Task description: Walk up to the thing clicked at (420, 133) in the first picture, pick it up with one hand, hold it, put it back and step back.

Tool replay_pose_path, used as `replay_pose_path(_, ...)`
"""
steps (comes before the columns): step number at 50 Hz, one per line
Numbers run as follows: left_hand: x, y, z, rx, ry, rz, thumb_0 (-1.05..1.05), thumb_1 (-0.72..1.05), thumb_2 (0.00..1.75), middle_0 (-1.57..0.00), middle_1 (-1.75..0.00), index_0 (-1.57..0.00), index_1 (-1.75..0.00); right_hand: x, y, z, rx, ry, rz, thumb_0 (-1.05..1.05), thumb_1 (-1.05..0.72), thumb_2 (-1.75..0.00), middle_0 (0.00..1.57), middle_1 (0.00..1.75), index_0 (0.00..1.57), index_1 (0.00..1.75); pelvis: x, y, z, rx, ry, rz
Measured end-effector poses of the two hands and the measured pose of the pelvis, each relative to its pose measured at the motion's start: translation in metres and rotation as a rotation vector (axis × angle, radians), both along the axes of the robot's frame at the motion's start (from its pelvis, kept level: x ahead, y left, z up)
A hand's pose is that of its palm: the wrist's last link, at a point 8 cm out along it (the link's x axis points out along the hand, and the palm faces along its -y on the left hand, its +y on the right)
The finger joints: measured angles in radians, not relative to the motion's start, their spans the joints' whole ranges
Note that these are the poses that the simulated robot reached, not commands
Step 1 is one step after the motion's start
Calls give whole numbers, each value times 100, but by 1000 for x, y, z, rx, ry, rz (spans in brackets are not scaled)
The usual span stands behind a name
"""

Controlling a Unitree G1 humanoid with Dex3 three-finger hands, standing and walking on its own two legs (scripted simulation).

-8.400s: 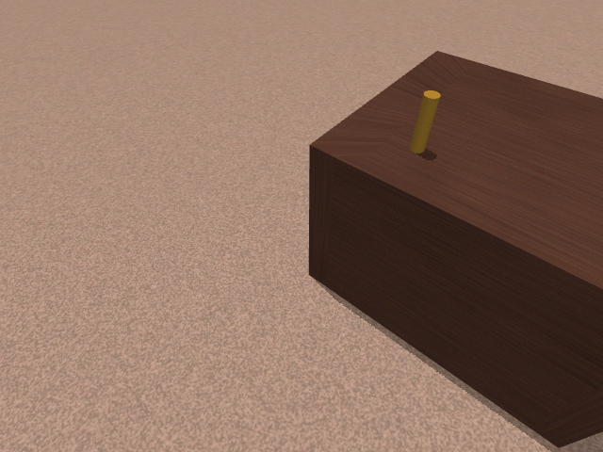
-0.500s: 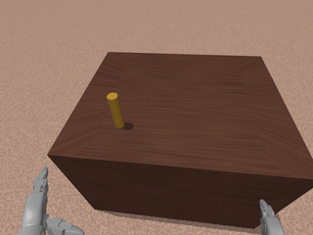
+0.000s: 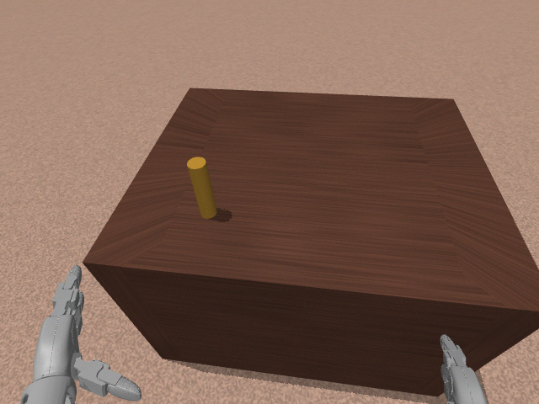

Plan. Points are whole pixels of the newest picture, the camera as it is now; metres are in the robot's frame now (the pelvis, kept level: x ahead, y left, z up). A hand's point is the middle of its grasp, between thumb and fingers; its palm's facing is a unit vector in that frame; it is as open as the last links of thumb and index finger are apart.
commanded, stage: go down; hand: left
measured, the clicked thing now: (203, 189) +0.55 +0.21 -0.04
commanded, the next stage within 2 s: none
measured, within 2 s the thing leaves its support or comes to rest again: neither
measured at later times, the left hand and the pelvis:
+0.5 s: hand (89, 249) +0.32 +0.33 +0.05, palm faces +0.16 -0.99 -0.04, open 17.5 cm; pelvis +0.00 +0.01 -0.02, yaw -1 degrees
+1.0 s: hand (83, 230) +0.36 +0.36 +0.05, palm faces +0.14 -0.99 +0.00, open 17.6 cm; pelvis -0.01 +0.01 -0.04, yaw -1 degrees
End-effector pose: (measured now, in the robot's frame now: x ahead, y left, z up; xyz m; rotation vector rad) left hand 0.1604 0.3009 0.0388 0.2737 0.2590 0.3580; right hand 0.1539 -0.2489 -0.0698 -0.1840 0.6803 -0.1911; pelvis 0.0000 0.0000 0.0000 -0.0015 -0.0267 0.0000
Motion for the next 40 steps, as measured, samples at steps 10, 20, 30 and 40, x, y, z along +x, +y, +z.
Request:
replay_pose_path(10,44,38,6,-54,-112,-14,-1,-60,1,-7,-7,-7,-7,-4,-5,-4,-31,30,-28,-1,52,-4,6,5,6,5,-1,2,-6,-5,34,9)
replay_pose_path(20,112,71,17,-179,-200,-154,-1,-56,3,-5,-6,-6,-6,-10,-11,-6,-72,33,-82,-1,53,-4,6,5,6,5,-3,9,-14,-12,99,-7)
replay_pose_path(30,135,80,6,-260,-203,-207,-1,-54,5,-4,-6,-5,-5,-22,1,-13,-79,52,-54,-1,54,-4,6,5,6,5,0,15,-21,-18,156,-28)
replay_pose_path(40,135,92,10,-248,-263,-191,-1,-57,8,-3,-7,-4,-7,-12,2,-7,-111,-8,-14,-1,54,-5,6,5,6,5,-5,13,-27,-22,173,-15)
